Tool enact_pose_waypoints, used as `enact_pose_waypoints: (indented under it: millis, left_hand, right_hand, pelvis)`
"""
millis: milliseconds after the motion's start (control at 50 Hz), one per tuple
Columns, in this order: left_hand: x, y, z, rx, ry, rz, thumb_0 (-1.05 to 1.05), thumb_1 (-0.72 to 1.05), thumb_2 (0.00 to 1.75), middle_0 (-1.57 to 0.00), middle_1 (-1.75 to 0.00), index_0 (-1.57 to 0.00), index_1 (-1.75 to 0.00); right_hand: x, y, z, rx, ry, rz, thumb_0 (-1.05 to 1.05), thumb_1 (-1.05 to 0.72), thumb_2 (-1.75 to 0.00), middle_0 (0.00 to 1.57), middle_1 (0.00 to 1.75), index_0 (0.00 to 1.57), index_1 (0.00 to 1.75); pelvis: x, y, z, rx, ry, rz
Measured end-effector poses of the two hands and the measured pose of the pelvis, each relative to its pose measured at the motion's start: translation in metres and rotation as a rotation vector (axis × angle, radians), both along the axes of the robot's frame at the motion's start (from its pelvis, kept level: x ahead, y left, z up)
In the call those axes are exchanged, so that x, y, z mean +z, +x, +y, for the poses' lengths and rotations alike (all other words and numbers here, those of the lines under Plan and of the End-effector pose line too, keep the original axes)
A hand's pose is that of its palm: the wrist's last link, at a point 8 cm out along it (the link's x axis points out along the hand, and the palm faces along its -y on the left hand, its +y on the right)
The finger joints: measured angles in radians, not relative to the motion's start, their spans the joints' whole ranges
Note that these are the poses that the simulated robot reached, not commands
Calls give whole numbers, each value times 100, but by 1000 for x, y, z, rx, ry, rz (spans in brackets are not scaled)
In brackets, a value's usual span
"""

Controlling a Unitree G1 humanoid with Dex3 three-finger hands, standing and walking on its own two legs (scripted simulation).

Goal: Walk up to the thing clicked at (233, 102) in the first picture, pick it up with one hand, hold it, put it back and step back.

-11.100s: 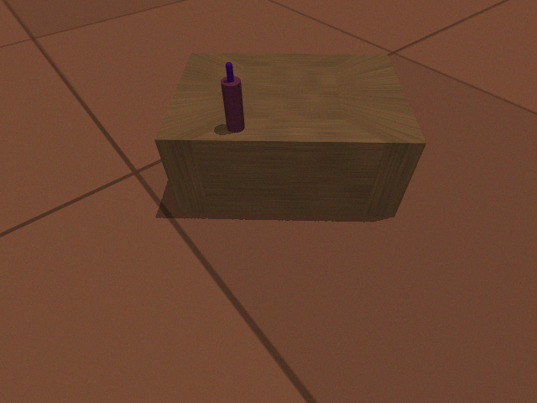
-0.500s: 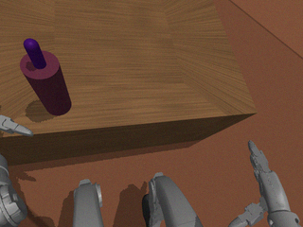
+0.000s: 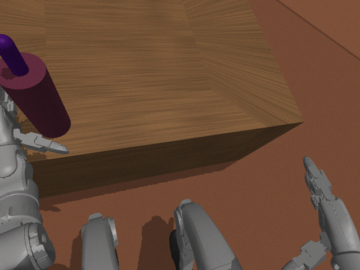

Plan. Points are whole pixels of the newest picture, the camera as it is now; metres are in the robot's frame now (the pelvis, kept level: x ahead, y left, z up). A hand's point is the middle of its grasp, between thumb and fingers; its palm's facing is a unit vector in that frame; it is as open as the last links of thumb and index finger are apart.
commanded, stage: close in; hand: left
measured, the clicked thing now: (35, 93) +0.49 +0.21 +0.01
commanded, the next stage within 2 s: close in 0.06 s
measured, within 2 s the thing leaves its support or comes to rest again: leaves its support in 1.54 s
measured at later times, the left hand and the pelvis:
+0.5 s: hand (37, 109) +0.48 +0.22 -0.04, palm faces +0.23 -0.97 -0.02, open 16.6 cm; pelvis +0.00 +0.00 +0.00, yaw +0 degrees
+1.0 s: hand (39, 104) +0.50 +0.22 -0.04, palm faces +0.21 -0.98 -0.01, open 11.7 cm; pelvis +0.00 +0.00 +0.01, yaw +0 degrees
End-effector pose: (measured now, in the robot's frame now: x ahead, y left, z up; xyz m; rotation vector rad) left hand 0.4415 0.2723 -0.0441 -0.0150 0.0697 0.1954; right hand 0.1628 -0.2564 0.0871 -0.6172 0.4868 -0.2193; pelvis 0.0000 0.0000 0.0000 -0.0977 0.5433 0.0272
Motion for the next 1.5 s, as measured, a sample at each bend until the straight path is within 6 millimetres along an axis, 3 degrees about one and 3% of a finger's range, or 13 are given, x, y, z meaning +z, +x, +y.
enact_pose_waypoints:
  millis: [260,520,700,1060,1340,1500]
  left_hand:
    - [-1,-2,-19,2,4,-18,-2,-61,0,-11,-7,-12,-6]
    - [7,12,-4,39,27,-22,-2,-61,3,-34,-20,-35,-20]
    - [4,19,-9,13,11,-20,-2,-57,12,-47,-32,-48,-31]
    - [7,20,-8,15,18,-13,-1,-37,51,-87,-74,-89,-75]
    - [8,20,-12,-5,25,-10,0,-38,105,-75,-94,-77,-95]
    - [12,19,-15,-1,26,37,0,-43,113,-72,-103,-74,-104]
  right_hand:
    - [19,7,3,32,-33,-17,-1,51,-5,6,5,6,6]
    - [20,6,7,28,-19,-7,-1,50,-5,6,5,6,5]
    - [26,5,11,43,-38,0,-1,49,-5,6,5,6,5]
    - [27,0,9,23,-43,2,-1,48,-6,6,5,6,5]
    - [32,4,16,39,-40,-11,-1,49,-6,6,5,6,6]
    - [31,2,10,-6,-27,17,-1,49,-6,6,5,6,6]
  pelvis:
    - [3,3,0,5,5,-9]
    - [4,3,0,1,6,-8]
    - [4,2,2,2,2,-4]
    - [6,-1,3,1,-1,-7]
    - [8,-1,5,3,-3,-12]
    - [17,5,5,0,2,-21]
